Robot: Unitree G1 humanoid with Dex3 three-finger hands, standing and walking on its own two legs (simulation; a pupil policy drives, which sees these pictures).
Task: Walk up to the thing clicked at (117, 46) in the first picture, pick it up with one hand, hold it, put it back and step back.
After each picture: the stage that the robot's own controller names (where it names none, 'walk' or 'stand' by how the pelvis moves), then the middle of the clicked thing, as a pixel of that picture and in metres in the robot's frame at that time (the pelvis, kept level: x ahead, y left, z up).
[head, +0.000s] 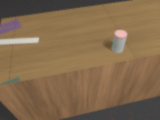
stand; (119, 41) +0.68 -0.18 -0.10
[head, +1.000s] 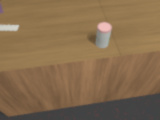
sink last; (103, 35) +0.63 -0.08 -0.06
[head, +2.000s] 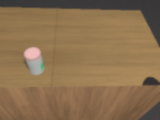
rise first; (34, 61) +0.48 +0.23 -0.07
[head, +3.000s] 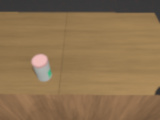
stand; (42, 68) +0.46 +0.20 -0.07
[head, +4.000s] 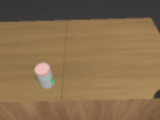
stand; (44, 76) +0.45 +0.20 -0.10
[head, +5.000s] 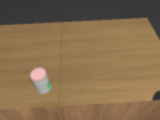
stand; (41, 81) +0.42 +0.21 -0.10
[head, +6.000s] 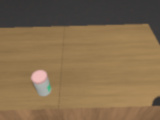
stand; (41, 83) +0.42 +0.21 -0.10
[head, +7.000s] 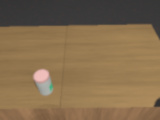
stand; (43, 82) +0.42 +0.20 -0.10
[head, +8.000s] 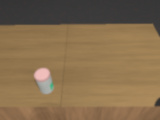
stand; (44, 81) +0.43 +0.20 -0.10
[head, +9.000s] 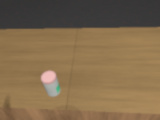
rise first; (51, 84) +0.42 +0.20 -0.10
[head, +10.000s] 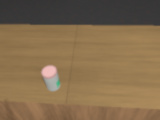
go down; (51, 78) +0.44 +0.19 -0.10
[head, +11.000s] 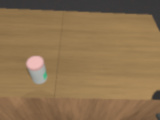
go down; (37, 70) +0.45 +0.19 -0.07
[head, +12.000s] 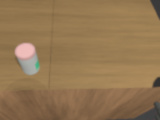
go down; (28, 59) +0.45 +0.19 -0.02
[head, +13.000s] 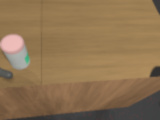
close in; (16, 53) +0.45 +0.20 +0.00
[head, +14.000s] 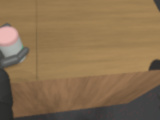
close; (11, 46) +0.47 +0.19 +0.02
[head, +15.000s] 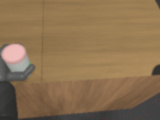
lift; (18, 62) +0.41 +0.19 +0.01
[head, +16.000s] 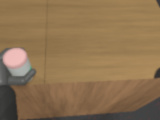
lift; (20, 66) +0.40 +0.19 +0.01
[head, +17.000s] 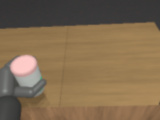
lift; (29, 77) +0.31 +0.18 +0.14
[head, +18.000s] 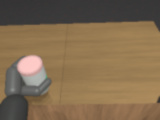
hold; (35, 76) +0.32 +0.17 +0.12
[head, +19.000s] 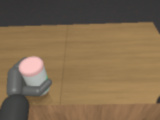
hold; (36, 77) +0.33 +0.17 +0.11
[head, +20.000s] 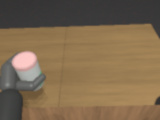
crouch; (29, 72) +0.34 +0.18 +0.12
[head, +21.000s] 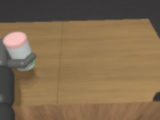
crouch; (20, 52) +0.41 +0.21 +0.12
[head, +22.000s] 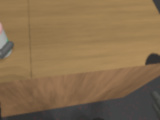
lower; out of the picture +0.49 +0.22 +0.02
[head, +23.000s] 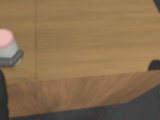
lower; (6, 49) +0.46 +0.21 +0.02
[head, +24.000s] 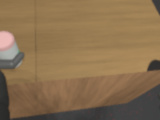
lower; (7, 51) +0.46 +0.20 +0.01
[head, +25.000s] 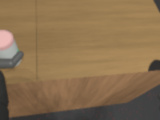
lower; (6, 50) +0.46 +0.21 +0.01
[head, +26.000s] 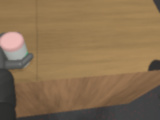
open; (16, 51) +0.45 +0.18 +0.01
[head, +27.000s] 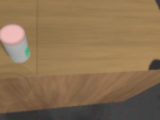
rise; (16, 45) +0.46 +0.18 +0.02
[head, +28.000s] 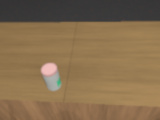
sink last; (51, 77) +0.43 +0.18 -0.04
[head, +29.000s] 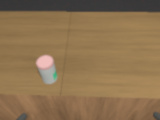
stand; (47, 70) +0.44 +0.18 -0.04
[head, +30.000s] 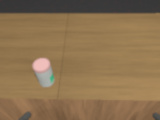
stand; (44, 73) +0.42 +0.19 -0.03
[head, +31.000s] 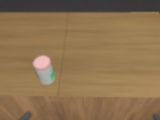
stand; (44, 70) +0.44 +0.19 -0.03
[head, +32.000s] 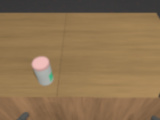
stand; (43, 71) +0.43 +0.19 -0.03
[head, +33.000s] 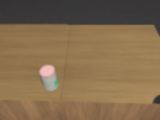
stand; (49, 78) +0.45 +0.18 -0.10
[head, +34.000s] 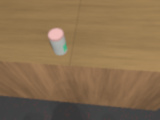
walk; (58, 42) +0.55 +0.15 -0.07
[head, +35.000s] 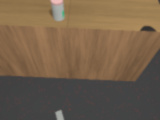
walk; (58, 9) +0.82 +0.16 -0.08
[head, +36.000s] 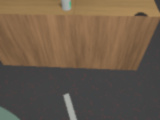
stand; (65, 0) +1.05 +0.17 -0.08
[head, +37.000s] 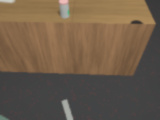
stand; (64, 8) +1.04 +0.16 -0.10
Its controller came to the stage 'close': yes
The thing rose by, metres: 0.21
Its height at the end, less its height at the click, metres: +0.00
